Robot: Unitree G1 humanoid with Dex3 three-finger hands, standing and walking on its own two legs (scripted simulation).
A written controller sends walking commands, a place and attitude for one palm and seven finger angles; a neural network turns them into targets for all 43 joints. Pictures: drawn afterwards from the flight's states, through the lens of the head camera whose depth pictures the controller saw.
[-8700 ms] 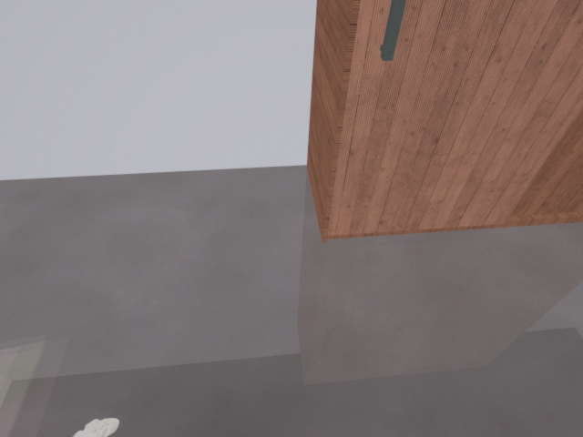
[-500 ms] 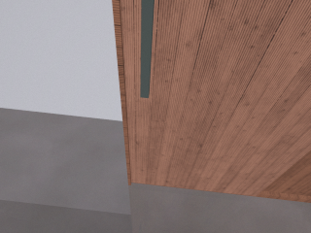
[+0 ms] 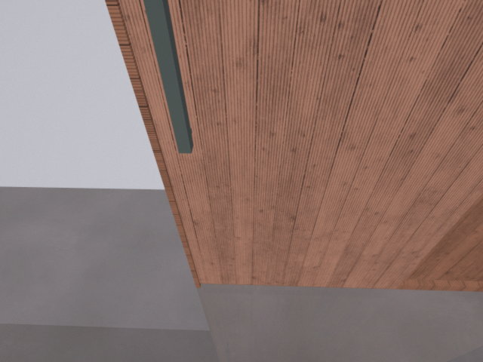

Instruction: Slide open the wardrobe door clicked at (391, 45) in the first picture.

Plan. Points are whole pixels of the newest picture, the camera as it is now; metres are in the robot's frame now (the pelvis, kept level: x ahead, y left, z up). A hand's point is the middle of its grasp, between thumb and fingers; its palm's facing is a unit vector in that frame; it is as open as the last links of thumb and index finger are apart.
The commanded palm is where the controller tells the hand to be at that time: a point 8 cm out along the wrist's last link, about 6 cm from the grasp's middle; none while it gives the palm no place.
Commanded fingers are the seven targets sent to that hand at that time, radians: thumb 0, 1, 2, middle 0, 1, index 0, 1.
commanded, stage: come to a stop and stand still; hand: left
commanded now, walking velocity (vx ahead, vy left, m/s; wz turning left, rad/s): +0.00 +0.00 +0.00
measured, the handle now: (175, 78) +0.53 +0.13 +0.22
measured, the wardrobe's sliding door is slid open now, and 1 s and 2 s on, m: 0.00 0.00 0.00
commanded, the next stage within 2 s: look again from close up in 0.36 s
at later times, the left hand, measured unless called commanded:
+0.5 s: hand out of the picture -0.02 +0.13 -0.18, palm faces +0.05 -0.99 -0.16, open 7.4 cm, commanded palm none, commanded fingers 0.00 0.90 0.90 -0.20 -0.30 -0.20 -0.30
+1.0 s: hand out of the picture -0.01 +0.21 -0.17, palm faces +0.00 -0.98 -0.22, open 7.4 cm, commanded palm none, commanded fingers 0.00 0.90 0.90 -0.20 -0.30 -0.20 -0.30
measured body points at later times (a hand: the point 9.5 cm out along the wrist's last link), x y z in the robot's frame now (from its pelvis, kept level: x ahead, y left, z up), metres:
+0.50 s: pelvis +0.00 -0.01 +0.00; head +0.01 -0.02 +0.45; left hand -0.03 +0.19 -0.16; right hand +0.00 -0.24 -0.16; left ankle -0.02 +0.14 -0.73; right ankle -0.02 -0.10 -0.74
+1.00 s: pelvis -0.02 +0.03 +0.00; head -0.01 +0.02 +0.45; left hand -0.01 +0.26 -0.16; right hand -0.03 -0.18 -0.17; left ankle -0.02 +0.13 -0.74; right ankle -0.02 -0.10 -0.74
